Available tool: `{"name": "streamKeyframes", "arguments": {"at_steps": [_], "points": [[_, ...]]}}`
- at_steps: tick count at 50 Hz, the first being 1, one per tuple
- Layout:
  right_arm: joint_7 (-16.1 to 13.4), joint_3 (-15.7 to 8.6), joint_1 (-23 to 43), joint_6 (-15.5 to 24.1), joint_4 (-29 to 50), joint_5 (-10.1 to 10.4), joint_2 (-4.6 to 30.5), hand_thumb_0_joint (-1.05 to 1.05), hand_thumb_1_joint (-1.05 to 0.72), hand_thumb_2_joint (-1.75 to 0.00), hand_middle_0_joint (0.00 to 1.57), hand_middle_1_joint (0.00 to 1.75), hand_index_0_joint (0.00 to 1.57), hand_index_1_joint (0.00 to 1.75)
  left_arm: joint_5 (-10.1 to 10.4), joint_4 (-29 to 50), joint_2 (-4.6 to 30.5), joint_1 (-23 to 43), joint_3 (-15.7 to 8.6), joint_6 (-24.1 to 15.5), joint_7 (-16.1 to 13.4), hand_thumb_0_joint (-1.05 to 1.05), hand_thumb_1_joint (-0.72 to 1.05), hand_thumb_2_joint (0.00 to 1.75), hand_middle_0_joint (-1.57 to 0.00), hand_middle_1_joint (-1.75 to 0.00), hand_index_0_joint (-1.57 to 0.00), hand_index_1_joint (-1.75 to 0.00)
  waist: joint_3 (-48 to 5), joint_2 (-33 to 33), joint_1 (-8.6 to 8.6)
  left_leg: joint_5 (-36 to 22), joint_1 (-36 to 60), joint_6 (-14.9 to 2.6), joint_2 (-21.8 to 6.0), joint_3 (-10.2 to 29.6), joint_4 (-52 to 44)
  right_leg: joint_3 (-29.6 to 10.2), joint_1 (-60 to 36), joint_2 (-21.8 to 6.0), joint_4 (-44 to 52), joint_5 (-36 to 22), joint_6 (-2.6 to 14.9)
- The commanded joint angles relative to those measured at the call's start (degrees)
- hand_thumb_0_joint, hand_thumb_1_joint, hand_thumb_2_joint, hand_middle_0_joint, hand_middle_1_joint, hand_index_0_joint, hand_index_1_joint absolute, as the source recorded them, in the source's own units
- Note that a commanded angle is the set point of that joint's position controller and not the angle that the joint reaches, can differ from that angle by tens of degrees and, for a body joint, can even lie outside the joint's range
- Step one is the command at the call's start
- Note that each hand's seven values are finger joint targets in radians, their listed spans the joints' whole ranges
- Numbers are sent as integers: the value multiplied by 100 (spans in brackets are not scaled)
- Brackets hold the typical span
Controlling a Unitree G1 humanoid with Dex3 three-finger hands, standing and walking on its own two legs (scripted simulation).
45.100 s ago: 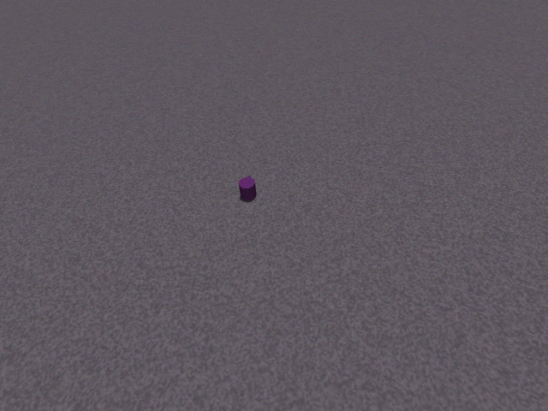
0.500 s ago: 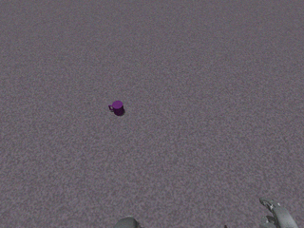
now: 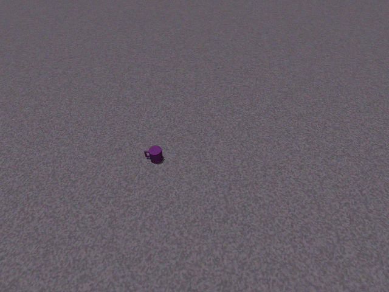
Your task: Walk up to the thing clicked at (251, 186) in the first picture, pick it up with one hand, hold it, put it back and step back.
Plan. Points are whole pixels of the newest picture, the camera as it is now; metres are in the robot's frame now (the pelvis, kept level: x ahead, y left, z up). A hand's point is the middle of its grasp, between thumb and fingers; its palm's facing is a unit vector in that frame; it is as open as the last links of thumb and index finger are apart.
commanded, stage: step back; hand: left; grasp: from above
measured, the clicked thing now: (153, 154) +1.07 +0.29 -0.72
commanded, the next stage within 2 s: stand in 0.66 s
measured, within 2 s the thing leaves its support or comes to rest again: neither
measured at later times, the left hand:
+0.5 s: hand out of the picture +0.12 +0.27 -0.16, palm faces +0.08 -0.93 -0.35, open 7.4 cm
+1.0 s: hand out of the picture +0.13 +0.25 -0.14, palm faces +0.02 -0.94 -0.34, open 7.4 cm
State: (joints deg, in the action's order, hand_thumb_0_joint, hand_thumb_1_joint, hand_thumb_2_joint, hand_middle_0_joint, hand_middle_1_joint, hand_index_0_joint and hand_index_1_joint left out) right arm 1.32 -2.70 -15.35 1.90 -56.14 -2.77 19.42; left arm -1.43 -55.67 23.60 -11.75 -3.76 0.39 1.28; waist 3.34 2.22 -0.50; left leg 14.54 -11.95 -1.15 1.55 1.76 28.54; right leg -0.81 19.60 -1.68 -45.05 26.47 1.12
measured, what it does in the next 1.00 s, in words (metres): steps on the spot: right foot, then left foot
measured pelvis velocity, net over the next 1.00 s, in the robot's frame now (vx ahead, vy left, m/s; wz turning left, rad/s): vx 0.05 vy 0.00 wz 0.03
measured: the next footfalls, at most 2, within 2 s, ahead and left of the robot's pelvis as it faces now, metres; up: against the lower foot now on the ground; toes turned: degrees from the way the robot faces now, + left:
right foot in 0.08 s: +0.08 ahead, -0.13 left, +0.00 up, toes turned +0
left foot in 0.38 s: +0.12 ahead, +0.12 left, +0.00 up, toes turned +2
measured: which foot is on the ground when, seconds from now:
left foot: down 0.00-0.12, up 0.14-0.36, down 0.38-1.00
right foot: up 0.00-0.06, down 0.08-1.00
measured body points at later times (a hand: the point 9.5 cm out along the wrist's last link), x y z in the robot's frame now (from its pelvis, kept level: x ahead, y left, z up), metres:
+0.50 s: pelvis +0.05 +0.00 -0.01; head +0.07 +0.01 +0.44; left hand +0.12 +0.31 -0.14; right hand +0.15 -0.30 -0.13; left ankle +0.08 +0.12 -0.74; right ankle +0.04 -0.13 -0.74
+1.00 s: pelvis +0.05 +0.00 +0.01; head +0.06 +0.00 +0.46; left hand +0.13 +0.30 -0.12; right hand +0.18 -0.29 -0.12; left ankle +0.08 +0.12 -0.74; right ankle +0.04 -0.13 -0.74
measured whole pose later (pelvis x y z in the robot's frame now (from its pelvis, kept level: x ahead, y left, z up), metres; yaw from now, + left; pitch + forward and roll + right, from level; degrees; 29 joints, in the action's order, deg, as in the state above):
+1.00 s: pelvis +0.05 +0.00 +0.01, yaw +2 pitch -3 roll +0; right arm 1.0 -0.4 -2.6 0.8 -63.7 -0.7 19.8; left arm -0.5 -64.8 19.8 -5.4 0.2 -1.3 0.3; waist 3.4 -0.6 0.5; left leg 8.5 -8.5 0.5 -0.7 -0.1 20.1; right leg 1.3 4.1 -1.7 -19.5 12.2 -1.4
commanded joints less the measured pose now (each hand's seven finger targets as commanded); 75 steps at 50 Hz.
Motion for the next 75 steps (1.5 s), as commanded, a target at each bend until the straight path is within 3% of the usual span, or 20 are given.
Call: {"name": "streamKeyframes", "arguments": {"at_steps": [1, 4, 5, 6, 7, 8, 11, 16, 19, 20, 21, 22, 23, 25, 28, 35, 42, 66, 70, 75], "points": [[-120, -452, 397, 75, 471, 44, 1684, 0, -90, -90, 20, 30, 20, 30, -5, 409, 846, 265, -286, -208, -45, 0, 90, 90, -20, -30, -20, -30, -103, -1306, 42, 967, -343, -801, -1239, 1418, -1068, 241, -305, 112, 958, -279, 17], [-122, -266, 667, -48, 575, 144, 1235, 0, -90, -90, 20, 30, 20, 30, -52, 122, 864, -192, -314, -290, -141, 0, 90, 90, -20, -30, -20, -30, -355, -765, 413, 787, -1228, -356, -719, 718, 51, 268, -1840, 236, 2180, -1199, 74], [-143, -161, 523, -47, 623, 188, 923, 0, -90, -90, 20, 30, 20, 30, -106, 66, 1093, -398, -411, -316, -187, 0, 90, 90, -20, -30, -20, -30, -487, 57, 512, 825, -1836, -119, -308, 546, 932, -814, -2382, -441, 2529, -704, 202], [-187, -105, 583, -45, 692, 184, 775, 0, -90, -90, 20, 30, 20, 30, -138, 158, 1531, -370, -494, -335, -219, 0, 90, 90, -20, -30, -20, -30, -396, 867, 572, 1587, -2468, 55, 343, 308, 1792, -2526, -2231, -1584, 3252, 385, 673], [-243, -220, 393, -85, 531, 119, 1164, 0, -90, -90, 20, 30, 20, 30, -125, 314, 1665, 168, -503, -330, -199, 0, 90, 90, -20, -30, -20, -30, -100, 418, 390, 1806, -1957, 88, -99, 532, 2265, -2891, -1184, -2161, 3350, 1233, 1075], [-238, -301, 189, -70, 401, 118, 1374, 0, -90, -90, 20, 30, 20, 30, -108, 429, 1602, 469, -475, -327, -176, 0, 90, 90, -20, -30, -20, -30, 184, 415, 252, 1782, -1635, 94, -264, 463, 2388, -2872, -575, -2188, 3332, 1206, 1305], [-187, -237, 86, -60, 165, 149, 1223, 0, -90, -90, 20, 30, 20, 30, -26, 405, 1168, 595, -330, -395, -192, 0, 90, 90, -20, -30, -20, -30, 267, 391, 143, 1104, -1421, 65, -249, 641, 2028, -1433, -706, -1347, 3039, -456, 800], [-137, -206, 30, -11, 71, 119, 1109, 0, -90, -90, 20, 30, 20, 30, -7, 396, 1218, 829, -292, -360, -163, 0, 90, 90, -20, -30, -20, -30, -137, 748, 47, 616, -468, 132, -258, -143, 642, -619, -648, -1262, 2388, -2243, 781], [-210, -253, 43, 51, -54, 99, 1119, 0, -90, -90, 20, 30, 20, 30, 82, 379, 971, 669, -158, -251, -169, 0, 90, 90, -20, -30, -20, -30, -467, 302, 11, -1173, 398, 33, -238, -49, -453, -154, -645, -846, 1305, -3249, 307], [-241, -280, 183, 70, -14, 77, 1288, 0, -90, -90, 20, 30, 20, 30, 131, 376, 826, 571, -105, -238, -183, 0, 90, 90, -20, -30, -20, -30, -663, -174, 90, -2142, 659, -127, -745, 524, -332, 69, -452, -550, 1002, -2937, 123], [-261, -291, 408, 92, 81, 73, 1510, 0, -90, -90, 20, 30, 20, 30, 186, 377, 696, 542, -60, -202, -184, 0, 90, 90, -20, -30, -20, -30, -775, -635, 180, -2066, 498, -454, -1375, 1314, -589, 204, -379, -193, 830, -1906, -61], [-250, -292, 704, 65, 120, 134, 1707, 0, -90, -90, 20, 30, 20, 30, 224, 228, 820, 554, -98, -137, -202, 0, 90, 90, -20, -30, -20, -30, -698, -811, 223, -1527, -128, -865, -1624, 1531, -583, 178, -787, -21, 966, -689, -22], [-237, -279, 905, 32, 97, 136, 1662, 0, -90, -90, 20, 30, 20, 30, 193, 165, 828, 599, -73, -144, -217, 0, 90, 90, -20, -30, -20, -30, -566, -853, 245, -1481, -376, -826, -1589, 1430, -570, 100, -1051, -79, 1289, -495, 31], [-228, -189, 1143, 7, 81, 154, 1408, 0, -90, -90, 20, 30, 20, 30, 128, 48, 876, 472, -59, -221, -221, 0, 90, 90, -20, -30, -20, -30, -748, -786, 334, -1906, -97, -400, -1170, 814, -291, -12, -1260, -302, 1782, -1594, 62], [-245, -145, 1029, 16, -62, 182, 1252, 0, -90, -90, 20, 30, 20, 30, 138, -21, 1011, 663, -72, -242, -219, 0, 90, 90, -20, -30, -20, -30, -870, -649, 135, -2023, 59, -152, -881, 463, -245, -132, -1369, -487, 1738, -2459, 83], [-199, -81, 1257, 56, -251, 237, 1274, 0, -90, -90, 20, 30, 20, 30, 142, -359, 789, 688, 103, -241, -190, 0, 90, 90, -20, -30, -20, -30, -929, -420, 87, -2660, 793, -111, -990, 503, -487, -160, -1350, -511, 2242, -2829, -18], [-154, -25, 1492, 11, -353, 241, 1204, 0, -90, -90, 20, 30, 20, 30, 110, -505, 828, 932, 140, -249, -169, 0, 90, 90, -20, -30, -20, -30, -435, -169, 57, -1583, 575, -23, -899, 413, -977, -219, -1318, -563, 2783, -2165, -73], [-103, 4, 1199, -21, -659, 199, 1276, 0, -90, -90, 20, 30, 20, 30, 83, -592, 893, 762, 150, -225, -122, 0, 90, 90, -20, -30, -20, -30, -197, -358, 41, 20, 233, 82, -870, 446, -1444, -342, -1062, -544, 3114, -965, -10], [-111, 23, 1194, 20, -649, 209, 1231, 0, -90, -90, 20, 30, 20, 30, 91, -572, 914, 718, 151, -251, -120, 0, 90, 90, -20, -30, -20, -30, -489, -248, 65, -745, 463, 48, -908, 392, -1285, -389, -1248, -600, 3004, -1570, 0], [-134, 40, 1146, 16, -672, 217, 1305, 0, -90, -90, 20, 30, 20, 30, 97, -571, 858, 696, 171, -224, -120, 0, 90, 90, -20, -30, -20, -30, -318, -274, 47, -587, 433, 49, -912, 424, -1347, -352, -1096, -551, 2989, -1485, -10]]}}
